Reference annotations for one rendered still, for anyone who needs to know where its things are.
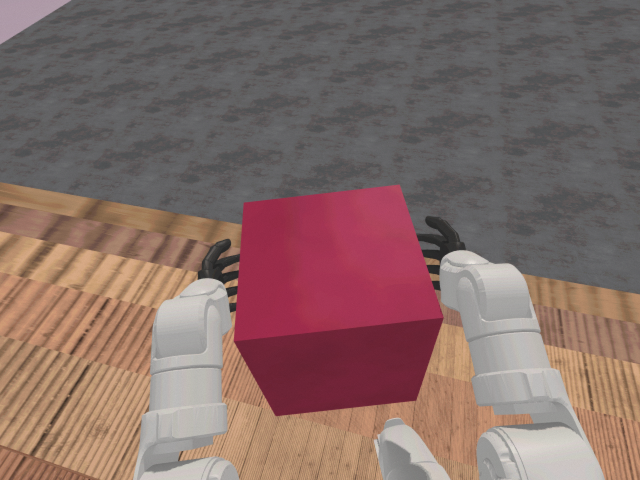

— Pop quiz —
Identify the left robot hand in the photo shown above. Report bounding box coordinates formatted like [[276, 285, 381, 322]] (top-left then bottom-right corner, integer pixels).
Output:
[[198, 239, 240, 313]]

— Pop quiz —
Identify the carton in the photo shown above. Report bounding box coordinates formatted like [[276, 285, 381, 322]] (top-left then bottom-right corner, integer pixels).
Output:
[[234, 185, 444, 416]]

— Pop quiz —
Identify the right robot forearm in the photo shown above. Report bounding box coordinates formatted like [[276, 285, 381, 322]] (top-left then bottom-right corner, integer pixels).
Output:
[[439, 250, 605, 480]]

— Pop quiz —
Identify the robot right shin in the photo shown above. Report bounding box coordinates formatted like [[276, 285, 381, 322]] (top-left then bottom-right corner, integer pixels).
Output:
[[383, 418, 405, 430]]

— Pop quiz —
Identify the robot left upper arm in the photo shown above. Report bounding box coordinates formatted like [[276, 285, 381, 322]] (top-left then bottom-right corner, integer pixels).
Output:
[[140, 456, 239, 480]]

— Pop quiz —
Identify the robot right upper arm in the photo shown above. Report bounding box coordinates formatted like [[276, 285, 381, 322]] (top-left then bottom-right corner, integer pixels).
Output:
[[476, 422, 603, 480]]

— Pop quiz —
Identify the left robot forearm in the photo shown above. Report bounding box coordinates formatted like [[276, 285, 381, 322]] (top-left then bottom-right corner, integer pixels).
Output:
[[133, 278, 232, 480]]

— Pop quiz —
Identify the right robot thigh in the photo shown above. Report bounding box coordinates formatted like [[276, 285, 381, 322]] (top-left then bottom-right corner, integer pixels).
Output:
[[374, 425, 451, 480]]

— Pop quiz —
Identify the right robot hand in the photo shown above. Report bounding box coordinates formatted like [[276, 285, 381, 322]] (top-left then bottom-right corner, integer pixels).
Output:
[[416, 216, 466, 291]]

